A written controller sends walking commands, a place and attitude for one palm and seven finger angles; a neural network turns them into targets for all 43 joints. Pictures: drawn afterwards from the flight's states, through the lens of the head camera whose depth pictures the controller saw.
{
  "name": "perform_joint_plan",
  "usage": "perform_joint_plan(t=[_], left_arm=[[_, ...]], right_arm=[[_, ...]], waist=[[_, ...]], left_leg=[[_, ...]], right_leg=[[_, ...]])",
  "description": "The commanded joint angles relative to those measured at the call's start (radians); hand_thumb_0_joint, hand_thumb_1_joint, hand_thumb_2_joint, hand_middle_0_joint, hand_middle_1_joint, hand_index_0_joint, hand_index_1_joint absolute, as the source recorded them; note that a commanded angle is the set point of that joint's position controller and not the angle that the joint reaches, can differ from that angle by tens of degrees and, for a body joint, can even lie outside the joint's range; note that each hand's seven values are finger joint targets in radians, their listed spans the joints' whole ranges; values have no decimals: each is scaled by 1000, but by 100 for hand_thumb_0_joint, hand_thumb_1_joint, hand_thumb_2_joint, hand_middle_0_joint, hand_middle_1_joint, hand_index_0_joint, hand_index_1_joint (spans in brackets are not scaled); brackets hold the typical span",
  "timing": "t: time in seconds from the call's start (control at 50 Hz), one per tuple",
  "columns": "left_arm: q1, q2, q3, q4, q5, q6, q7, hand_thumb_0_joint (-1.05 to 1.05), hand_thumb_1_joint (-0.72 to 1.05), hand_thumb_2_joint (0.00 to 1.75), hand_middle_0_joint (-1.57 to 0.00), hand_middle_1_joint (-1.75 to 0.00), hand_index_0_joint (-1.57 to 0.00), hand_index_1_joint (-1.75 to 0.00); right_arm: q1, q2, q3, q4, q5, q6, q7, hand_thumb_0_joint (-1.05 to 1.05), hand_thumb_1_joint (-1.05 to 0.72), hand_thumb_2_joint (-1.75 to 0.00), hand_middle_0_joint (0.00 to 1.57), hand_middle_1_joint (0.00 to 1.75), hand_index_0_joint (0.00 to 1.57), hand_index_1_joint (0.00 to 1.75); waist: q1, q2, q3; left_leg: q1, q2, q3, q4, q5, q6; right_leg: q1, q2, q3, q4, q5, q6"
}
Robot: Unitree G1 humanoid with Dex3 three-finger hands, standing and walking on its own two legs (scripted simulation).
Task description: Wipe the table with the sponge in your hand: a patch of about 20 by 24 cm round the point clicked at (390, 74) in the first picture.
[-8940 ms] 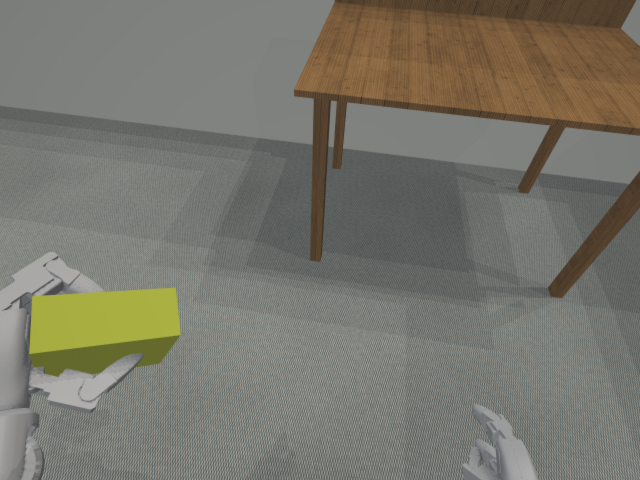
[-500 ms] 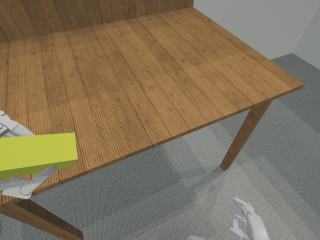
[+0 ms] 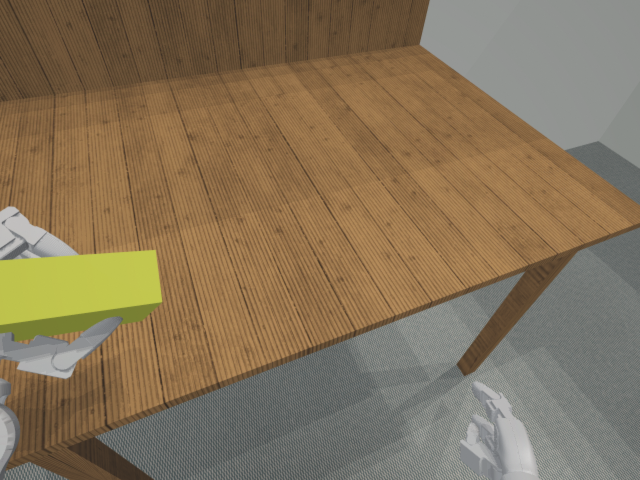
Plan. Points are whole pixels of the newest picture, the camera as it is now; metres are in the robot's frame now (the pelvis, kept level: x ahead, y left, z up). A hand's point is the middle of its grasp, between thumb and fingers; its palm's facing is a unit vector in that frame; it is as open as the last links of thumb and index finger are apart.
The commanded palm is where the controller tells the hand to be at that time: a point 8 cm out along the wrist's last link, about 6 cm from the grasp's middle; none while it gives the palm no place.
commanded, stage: come to a stop and stand still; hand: left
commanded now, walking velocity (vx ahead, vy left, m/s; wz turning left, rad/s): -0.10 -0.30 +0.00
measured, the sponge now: (103, 294) +0.24 +0.22 +0.17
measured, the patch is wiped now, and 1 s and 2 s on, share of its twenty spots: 0.00 0.00 0.00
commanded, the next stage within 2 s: look again from close up in 1.04 s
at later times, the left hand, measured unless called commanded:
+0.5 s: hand out of the picture +0.24 +0.33 +0.19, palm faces +0.52 -0.77 -0.37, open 9.1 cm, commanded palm +0.15 +0.30 +0.19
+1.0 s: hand (0, 286) +0.24 +0.32 +0.17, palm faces +0.40 -0.85 -0.34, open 9.1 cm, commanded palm +0.18 +0.36 +0.19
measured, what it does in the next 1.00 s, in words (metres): shifts its weight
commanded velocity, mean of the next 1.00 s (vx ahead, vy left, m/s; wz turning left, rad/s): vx -0.01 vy -0.02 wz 0.00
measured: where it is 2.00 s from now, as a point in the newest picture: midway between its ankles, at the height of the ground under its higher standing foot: outside the picture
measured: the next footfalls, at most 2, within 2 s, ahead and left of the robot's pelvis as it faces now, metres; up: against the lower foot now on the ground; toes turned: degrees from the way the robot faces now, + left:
none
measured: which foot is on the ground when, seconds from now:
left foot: down 0.00-1.00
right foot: down 0.00-1.00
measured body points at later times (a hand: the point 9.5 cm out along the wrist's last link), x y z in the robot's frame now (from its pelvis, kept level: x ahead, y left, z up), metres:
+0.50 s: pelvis +0.00 +0.02 +0.02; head +0.02 +0.04 +0.46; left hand +0.20 +0.36 +0.21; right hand +0.20 -0.21 -0.05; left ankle +0.05 +0.15 -0.73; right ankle +0.03 -0.09 -0.73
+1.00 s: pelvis +0.02 +0.07 +0.01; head +0.05 +0.10 +0.46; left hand +0.21 +0.36 +0.18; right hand +0.22 -0.12 -0.06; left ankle +0.05 +0.15 -0.73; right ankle +0.03 -0.09 -0.73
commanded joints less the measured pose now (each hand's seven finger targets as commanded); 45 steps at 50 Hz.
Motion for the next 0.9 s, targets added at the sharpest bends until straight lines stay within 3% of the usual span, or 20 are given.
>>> perform_joint_plan(t=[0.0, 0.06, 0.08, 0.14, 0.18, 0.24, 0.32, 0.34, 0.36, 0.38, 0.4, 0.42, 0.44, 0.5, 0.56, 0.6, 0.64, 0.66, 0.7, 0.88], left_arm=[[-81, 146, 89, -309, 0, -37, 14, 0, 10, 130, -120, -160, -120, -160], [-10, 150, 79, -381, 0, -35, 7, 0, 10, 130, -120, -160, -120, -160], [19, 154, 85, -369, -2, -29, 5, 0, 10, 130, -120, -160, -120, -160], [104, 133, 93, -304, -22, 9, 11, 0, 10, 130, -120, -160, -120, -160], [77, 129, 93, -270, -32, 22, 16, 0, 10, 130, -120, -160, -120, -160], [24, 132, 81, -211, -34, 38, 19, 0, 10, 130, -120, -160, -120, -160], [-75, 101, 32, -154, -23, 49, 18, 0, 10, 130, -120, -160, -120, -160], [-104, 108, 25, -171, -20, 49, 20, 0, 10, 130, -120, -160, -120, -160], [-1016, 919, 595, -298, 146, -53, -4, 0, 10, 130, -120, -160, -120, -160], [-490, 295, 177, 213, 63, -15, -54, 0, 10, 130, -120, -160, -120, -160], [-228, 222, 127, 123, 9, -25, -45, 0, 10, 130, -120, -160, -120, -160], [-184, 108, 5, 117, 5, -27, -55, 0, 10, 130, -120, -160, -120, -160], [-152, 20, -77, 17, -12, -52, -59, 0, 10, 130, -120, -160, -120, -160], [-103, 96, -57, -244, 1, -91, -41, 0, 10, 130, -120, -160, -120, -160], [6, 198, 80, -270, 12, -102, -18, 0, 10, 130, -120, -160, -120, -160], [19, 252, 170, -268, -1, -109, -15, 0, 10, 130, -120, -160, -120, -160], [15, 289, 232, -249, -7, -112, -5, 0, 10, 130, -120, -160, -120, -160], [-2, 223, 179, -229, -12, -116, -9, 0, 10, 130, -120, -160, -120, -160], [-39, 220, 178, -222, -10, -122, -12, 0, 10, 130, -120, -160, -120, -160], [-68, 88, -6, -226, 28, -91, -29, 0, 10, 130, -120, -160, -120, -160]], right_arm=[[-85, -117, -12, -166, -14, -80, 18, 0, -90, -90, 20, 30, 20, 30], [-86, -120, -1, -176, -13, -98, 38, 0, -90, -90, 20, 30, 20, 30], [-89, -119, 0, -178, -10, -97, 40, 0, -90, -90, 20, 30, 20, 30], [-74, -121, -8, -162, 2, -77, 33, 0, -90, -90, 20, 30, 20, 30], [-79, -117, 1, -146, -3, -60, 21, 0, -90, -90, 20, 30, 20, 30], [-114, -122, 11, -135, 0, -44, -1, 0, -90, -90, 20, 30, 20, 30], [-106, -133, 9, -138, 6, -34, -12, 0, -90, -90, 20, 30, 20, 30], [-132, -134, 13, -137, 9, -38, -15, 0, -90, -90, 20, 30, 20, 30], [74, -199, -43, -122, -26, -76, -19, 0, -90, -90, 20, 30, 20, 30], [-14, -78, 3, -83, 12, -67, -2, 0, -90, -90, 20, 30, 20, 30], [-36, -135, -32, -151, 13, -82, 10, 0, -90, -90, 20, 30, 20, 30], [-23, -154, -35, -154, 17, -86, 20, 0, -90, -90, 20, 30, 20, 30], [-74, -141, -27, -156, 27, -99, 37, 0, -90, -90, 20, 30, 20, 30], [-60, -155, -26, -171, 13, -113, 63, 0, -90, -90, 20, 30, 20, 30], [-69, -157, -18, -182, 12, -119, 57, 0, -90, -90, 20, 30, 20, 30], [-58, -158, -21, -192, 9, -114, 42, 0, -90, -90, 20, 30, 20, 30], [-75, -158, -17, -184, 14, -106, 29, 0, -90, -90, 20, 30, 20, 30], [-53, -156, -18, -182, 12, -101, 23, 0, -90, -90, 20, 30, 20, 30], [-39, -154, -19, -176, 15, -110, 20, 0, -90, -90, 20, 30, 20, 30], [-21, -151, -15, -133, 8, -135, 53, 0, -90, -90, 20, 30, 20, 30]], waist=[[6, 365, -160], [7, 288, -241], [11, 214, -256], [-1, 16, -252], [-8, 53, -234], [-11, 94, -177], [-8, 58, -105], [-7, 97, -98], [38, -178, 66], [20, -173, -164], [69, -69, -68], [47, 35, -126], [43, 262, -183], [47, 275, -188], [45, 96, -184], [39, 27, -168], [28, 79, -163], [19, 123, -152], [22, 213, -162], [12, 143, -207]], left_leg=[[148, 184, -183, -227, 437, 123], [87, 153, -116, -139, 344, 81], [51, 124, -88, -119, 261, 68], [52, 26, -37, -51, 61, 28], [90, 20, -38, -57, 63, 27], [117, 31, -51, -136, 27, 37], [87, 23, -50, -198, -42, 41], [100, 21, -49, -217, -58, 43], [-63, 43, -17, -42, 93, 71], [58, -69, -32, -44, 136, 86], [80, -29, -22, -45, 107, 55], [84, -29, -25, -98, 67, 57], [150, -9, -26, -155, 61, 70], [42, 18, -74, -220, -44, 73], [-51, 30, -117, -259, -197, 79], [-41, 21, -124, -241, -156, 71], [-11, 35, -140, -262, -133, 67], [-42, 55, -163, -289, -147, 74], [-60, 79, -163, -298, -117, 82], [103, 73, -121, -193, 297, 40]], right_leg=[[-11, 43, -21, -117, 61, -4], [177, 57, -22, -352, 303, -12], [232, 44, 8, -376, 405, -17], [180, -22, 122, -415, 407, -67], [115, -40, 130, -441, 393, -69], [57, 1, 97, -467, 281, -36], [59, 27, 61, -517, 180, -15], [53, 28, 63, -523, 170, -16], [-54, -41, 113, -576, 347, 79], [26, -87, 134, -485, 353, -20], [2, -75, 191, -521, 429, 4], [80, -82, 167, -458, 381, -23], [73, -57, 139, -408, 291, -28], [137, -11, 104, -373, 151, -26], [181, 15, 47, -359, 80, -28], [156, 14, 60, -385, 96, -29], [128, 22, 44, -360, 119, -28], [154, 23, 18, -325, 150, -26], [203, 20, 11, -276, 224, -25], [169, 3, -4, -304, 392, -23]])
